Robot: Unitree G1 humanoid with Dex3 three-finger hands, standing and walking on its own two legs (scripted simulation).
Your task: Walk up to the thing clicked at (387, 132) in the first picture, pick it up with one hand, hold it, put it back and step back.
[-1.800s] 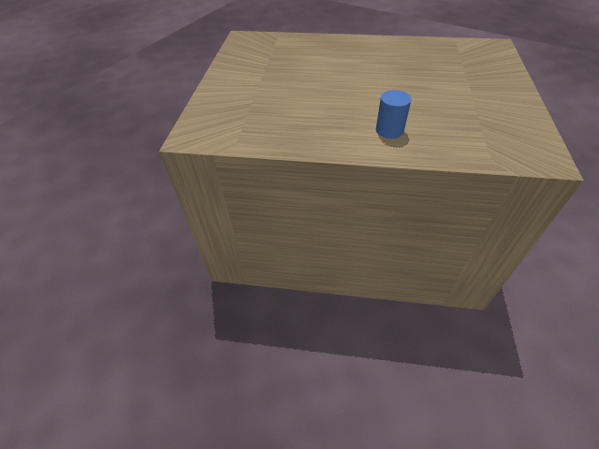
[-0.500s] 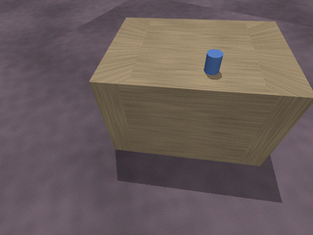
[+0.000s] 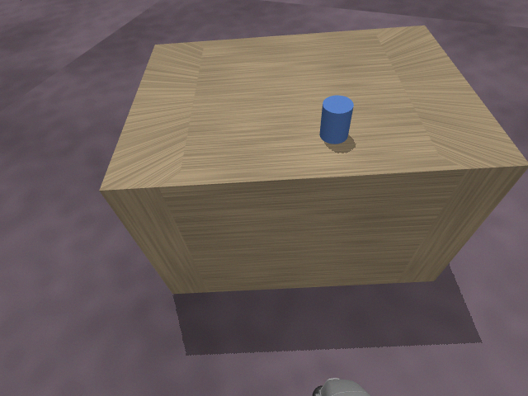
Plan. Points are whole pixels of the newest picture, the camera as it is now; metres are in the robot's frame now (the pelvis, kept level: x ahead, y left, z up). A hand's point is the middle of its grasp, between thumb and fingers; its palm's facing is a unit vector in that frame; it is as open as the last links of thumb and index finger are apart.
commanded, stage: walk up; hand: right
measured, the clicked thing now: (335, 120) +0.74 -0.20 -0.06
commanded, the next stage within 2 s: stand in 1.94 s
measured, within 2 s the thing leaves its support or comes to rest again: neither
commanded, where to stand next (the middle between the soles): +0.29 +0.02 m, yaw -3 degrees
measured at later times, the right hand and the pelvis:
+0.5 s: hand (409, 330) +0.23 -0.23 -0.12, palm faces +0.02 +0.91 -0.42, open 7.4 cm; pelvis +0.17 +0.05 -0.01, yaw -3 degrees
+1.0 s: hand (383, 298) +0.30 -0.21 -0.15, palm faces +0.01 +0.94 -0.33, open 7.4 cm; pelvis +0.23 +0.04 +0.00, yaw -3 degrees
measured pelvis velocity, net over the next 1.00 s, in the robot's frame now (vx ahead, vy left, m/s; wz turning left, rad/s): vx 0.23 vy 0.04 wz -0.05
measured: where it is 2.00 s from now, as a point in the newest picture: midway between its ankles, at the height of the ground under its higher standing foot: (269, 391)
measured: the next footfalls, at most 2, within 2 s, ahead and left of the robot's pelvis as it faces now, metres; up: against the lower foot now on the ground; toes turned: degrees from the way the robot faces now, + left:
left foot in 0.38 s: +0.27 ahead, +0.17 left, +0.00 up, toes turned -1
right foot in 0.72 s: +0.30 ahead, -0.09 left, +0.00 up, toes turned -5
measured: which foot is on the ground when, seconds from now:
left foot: down 0.00-0.04, up 0.06-0.36, down 0.38-1.00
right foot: down 0.00-0.40, up 0.42-0.70, down 0.72-1.00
